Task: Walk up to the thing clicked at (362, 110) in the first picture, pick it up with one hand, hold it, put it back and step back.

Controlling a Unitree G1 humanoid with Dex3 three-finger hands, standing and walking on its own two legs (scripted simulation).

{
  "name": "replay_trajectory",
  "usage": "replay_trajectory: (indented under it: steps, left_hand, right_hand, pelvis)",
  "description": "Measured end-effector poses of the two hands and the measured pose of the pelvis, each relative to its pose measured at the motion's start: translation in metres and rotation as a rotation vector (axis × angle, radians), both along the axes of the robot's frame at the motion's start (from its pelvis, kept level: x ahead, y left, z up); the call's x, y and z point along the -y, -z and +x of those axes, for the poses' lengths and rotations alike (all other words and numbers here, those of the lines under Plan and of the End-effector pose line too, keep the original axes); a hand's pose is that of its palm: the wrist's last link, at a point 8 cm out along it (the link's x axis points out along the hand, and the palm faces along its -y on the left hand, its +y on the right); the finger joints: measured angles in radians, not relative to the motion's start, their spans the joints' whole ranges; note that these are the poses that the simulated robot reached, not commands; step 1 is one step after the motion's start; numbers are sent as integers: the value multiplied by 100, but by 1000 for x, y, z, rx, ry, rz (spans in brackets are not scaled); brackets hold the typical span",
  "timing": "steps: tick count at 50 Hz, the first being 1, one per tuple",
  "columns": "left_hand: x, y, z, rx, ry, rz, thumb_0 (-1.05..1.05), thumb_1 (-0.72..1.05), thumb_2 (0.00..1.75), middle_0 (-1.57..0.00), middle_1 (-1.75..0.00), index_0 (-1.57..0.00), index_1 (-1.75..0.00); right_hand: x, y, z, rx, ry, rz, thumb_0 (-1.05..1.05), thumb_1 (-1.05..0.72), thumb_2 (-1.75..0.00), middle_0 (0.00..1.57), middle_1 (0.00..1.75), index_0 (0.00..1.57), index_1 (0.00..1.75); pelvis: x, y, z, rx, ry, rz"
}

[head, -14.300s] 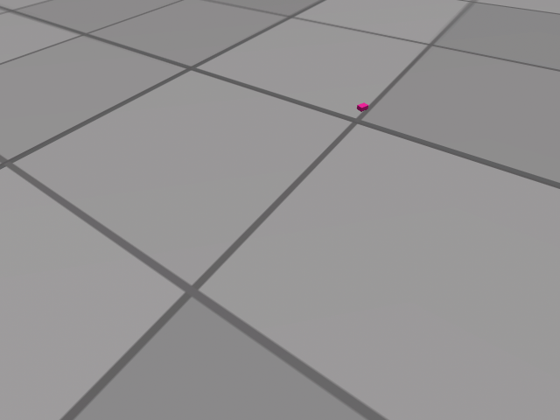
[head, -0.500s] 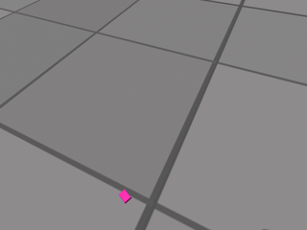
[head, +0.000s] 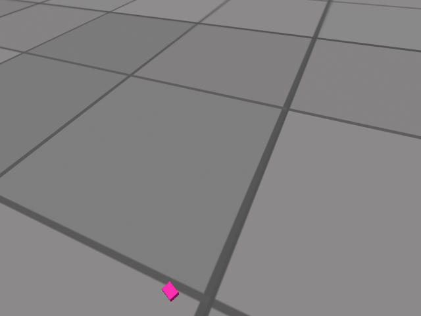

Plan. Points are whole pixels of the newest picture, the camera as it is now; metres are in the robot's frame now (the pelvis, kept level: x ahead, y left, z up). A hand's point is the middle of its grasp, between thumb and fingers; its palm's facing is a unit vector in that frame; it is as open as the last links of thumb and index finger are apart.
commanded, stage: walk up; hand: left
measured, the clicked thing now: (170, 291) +0.43 +0.22 -0.76
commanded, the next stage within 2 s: stand in 0.64 s
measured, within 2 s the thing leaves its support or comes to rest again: neither
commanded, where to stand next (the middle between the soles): +0.04 -0.01 m, yaw +0 degrees
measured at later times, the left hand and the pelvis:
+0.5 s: hand out of the picture +0.08 +0.26 -0.16, palm faces +0.00 -0.95 -0.32, open 7.4 cm; pelvis +0.01 +0.01 +0.00, yaw -1 degrees
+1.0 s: hand out of the picture +0.08 +0.26 -0.15, palm faces -0.02 -0.94 -0.35, open 7.4 cm; pelvis +0.01 +0.00 +0.00, yaw -1 degrees
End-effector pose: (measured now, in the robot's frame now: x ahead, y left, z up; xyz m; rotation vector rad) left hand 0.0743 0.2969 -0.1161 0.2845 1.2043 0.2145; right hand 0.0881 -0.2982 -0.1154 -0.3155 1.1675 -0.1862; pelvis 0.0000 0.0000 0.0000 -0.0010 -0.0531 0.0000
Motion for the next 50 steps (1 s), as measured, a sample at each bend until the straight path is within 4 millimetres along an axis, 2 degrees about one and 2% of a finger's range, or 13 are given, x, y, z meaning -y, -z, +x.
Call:
replay_trajectory:
  steps: [15,37,50]
  left_hand:
    - [-4,2,2,-30,2,-5,0,90,90,-20,-30,-20,-30]
    - [-5,1,5,-36,14,3,0,90,90,-20,-30,-20,-30]
    - [-8,-2,5,-28,26,20,0,90,90,-20,-30,-20,-30]
  right_hand:
    - [-3,-1,-18,-50,34,-5,0,-91,-90,21,30,21,30]
    - [-5,0,-8,-44,33,0,0,-91,-90,21,30,21,30]
    - [-3,0,-11,-52,33,0,0,-91,-90,21,30,21,30]
  pelvis:
    - [-5,-3,4,-6,7,0]
    - [-6,-3,9,-9,8,0]
    - [-5,-3,9,-5,9,1]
